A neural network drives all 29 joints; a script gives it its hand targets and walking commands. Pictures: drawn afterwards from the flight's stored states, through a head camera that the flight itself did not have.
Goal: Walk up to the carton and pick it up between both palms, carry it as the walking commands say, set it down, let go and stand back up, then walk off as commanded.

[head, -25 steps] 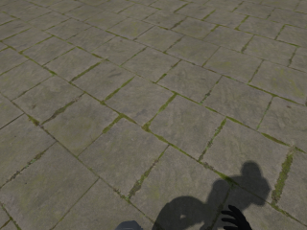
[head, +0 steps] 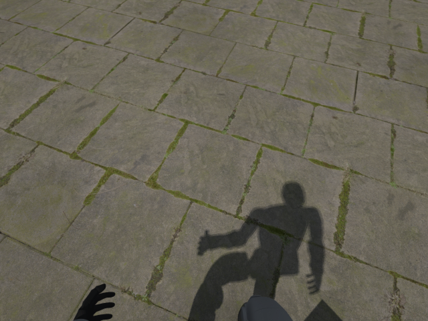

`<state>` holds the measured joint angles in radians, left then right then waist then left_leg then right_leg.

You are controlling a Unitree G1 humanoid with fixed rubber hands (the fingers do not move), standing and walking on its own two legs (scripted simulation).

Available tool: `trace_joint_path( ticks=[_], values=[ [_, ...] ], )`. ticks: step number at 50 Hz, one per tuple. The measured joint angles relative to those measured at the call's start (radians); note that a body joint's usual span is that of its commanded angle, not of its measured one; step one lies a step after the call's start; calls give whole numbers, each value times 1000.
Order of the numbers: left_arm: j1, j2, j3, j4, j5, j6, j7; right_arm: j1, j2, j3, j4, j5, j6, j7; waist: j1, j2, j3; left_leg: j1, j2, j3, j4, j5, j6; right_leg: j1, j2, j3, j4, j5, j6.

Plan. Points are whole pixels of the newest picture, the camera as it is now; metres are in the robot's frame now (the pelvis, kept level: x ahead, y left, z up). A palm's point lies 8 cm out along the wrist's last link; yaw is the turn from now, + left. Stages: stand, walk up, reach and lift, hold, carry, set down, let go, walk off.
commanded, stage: walk up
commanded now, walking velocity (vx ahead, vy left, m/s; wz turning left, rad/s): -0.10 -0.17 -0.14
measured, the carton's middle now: out of the picture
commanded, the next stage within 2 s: none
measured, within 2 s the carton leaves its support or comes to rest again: neither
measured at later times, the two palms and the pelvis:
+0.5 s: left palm out of the picture +0.05 +0.18 -0.16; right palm out of the picture +0.05 -0.27 -0.14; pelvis +0.00 -0.04 -0.01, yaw +0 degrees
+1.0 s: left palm out of the picture +0.02 +0.14 -0.14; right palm out of the picture -0.01 -0.29 -0.15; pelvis +0.00 -0.07 +0.01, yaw -1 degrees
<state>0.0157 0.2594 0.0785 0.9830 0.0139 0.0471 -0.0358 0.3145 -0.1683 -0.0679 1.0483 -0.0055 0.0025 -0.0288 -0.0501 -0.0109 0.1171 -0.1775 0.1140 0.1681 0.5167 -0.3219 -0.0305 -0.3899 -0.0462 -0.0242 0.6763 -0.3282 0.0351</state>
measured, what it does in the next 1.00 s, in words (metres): steps on the spot: right foot, then left foot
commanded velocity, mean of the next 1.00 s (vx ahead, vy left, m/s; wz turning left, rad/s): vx -0.04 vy -0.04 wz -0.01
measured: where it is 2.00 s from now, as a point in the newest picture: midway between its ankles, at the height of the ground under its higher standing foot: outside the picture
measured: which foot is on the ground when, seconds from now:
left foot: down 0.00-0.06, up 0.08-0.34, down 0.36-1.00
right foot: up 0.00-0.02, down 0.04-1.00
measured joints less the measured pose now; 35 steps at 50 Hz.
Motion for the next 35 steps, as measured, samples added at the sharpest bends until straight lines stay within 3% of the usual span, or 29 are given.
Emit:
trace_joint_path(
  ticks=[1,3,6,9,12,16,18,19,22,25,28,30,32,35],
  values=[
    [-2,5,-1,-5,0,0,-1,7,-8,-5,-1,0,5,-2,-10,8,-2,-6,6,4,20,-14,-8,26,4,-11,-52,9,-8],
    [-3,6,-2,-14,2,-9,2,14,-30,-16,-4,6,12,-4,-27,34,4,-31,28,-1,94,-54,-23,72,18,-31,-150,173,-28],
    [-23,-21,-14,-28,2,-16,21,-7,-60,-27,-17,13,35,-19,-55,86,48,-147,1,-123,412,-266,-10,68,32,-67,-88,86,-50],
    [-41,-66,-30,-35,8,-9,56,-29,-70,-22,-17,4,56,-11,-43,105,59,-229,-52,-175,619,-241,-2,75,31,-88,-88,78,-57],
    [-32,-109,-47,-17,15,-12,68,-41,-64,-13,-21,-7,67,5,-26,111,42,-210,-55,-160,547,-177,12,92,42,-105,-111,88,-63],
    [12,-138,-61,17,10,-16,72,-58,-30,12,-33,-3,65,8,-10,83,2,-111,-58,-138,299,-157,32,98,50,-125,-112,82,-68],
    [42,-140,-61,28,0,-8,73,-66,-10,19,-40,-2,49,6,-6,64,-16,-55,-58,-133,160,-81,37,86,54,-136,-89,69,-68],
    [56,-132,-56,35,-7,-1,73,-74,6,22,-42,-5,39,4,2,37,-19,-50,-65,-124,153,-82,41,79,46,-129,-72,61,-67],
    [113,-108,-35,45,-16,25,68,-97,31,31,-62,-13,16,-4,25,7,-24,-48,-42,-93,163,-104,42,10,101,-30,135,-109,-34],
    [145,-83,-24,74,-14,25,64,-110,39,45,-65,-15,2,-14,33,-11,-23,-31,-37,-77,130,-87,33,-9,104,25,268,-118,-14],
    [163,-68,-28,103,-9,11,61,-126,31,55,-36,-12,6,-8,57,-14,-34,-14,-49,-61,97,-70,27,76,51,16,89,-82,-3],
    [172,-60,-35,117,-9,-8,61,-143,22,53,-8,-7,9,-4,76,-7,-36,-6,-51,-45,104,-78,21,154,29,8,-82,26,-19],
    [173,-71,-44,140,-8,-27,64,-156,6,44,19,2,15,-4,70,34,-31,11,-37,-62,96,-71,12,182,42,-11,-99,12,-35],
    [176,-82,-56,175,1,-42,65,-150,-3,46,55,3,31,-1,62,40,-54,46,-57,-71,24,-35,11,200,27,-20,-120,8,-36]
  ],
)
